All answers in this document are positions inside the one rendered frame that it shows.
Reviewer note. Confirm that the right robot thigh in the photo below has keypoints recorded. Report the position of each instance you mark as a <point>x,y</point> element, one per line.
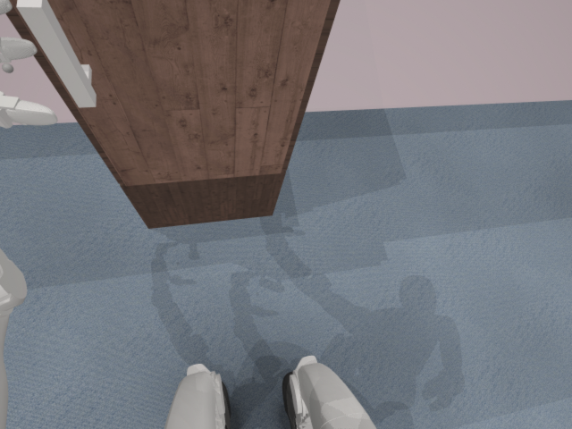
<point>318,391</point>

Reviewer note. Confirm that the handle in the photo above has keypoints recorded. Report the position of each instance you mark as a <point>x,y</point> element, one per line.
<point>47,30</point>

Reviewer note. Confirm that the robot left hand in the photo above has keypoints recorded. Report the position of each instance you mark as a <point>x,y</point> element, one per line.
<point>12,109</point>

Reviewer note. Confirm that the robot right shin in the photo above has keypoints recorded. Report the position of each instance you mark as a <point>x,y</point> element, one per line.
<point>304,422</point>

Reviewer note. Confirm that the cupboard door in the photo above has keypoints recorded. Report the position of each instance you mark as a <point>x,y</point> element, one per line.
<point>191,90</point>

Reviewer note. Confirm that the robot left upper arm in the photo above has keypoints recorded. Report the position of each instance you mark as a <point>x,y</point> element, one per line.
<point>13,291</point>

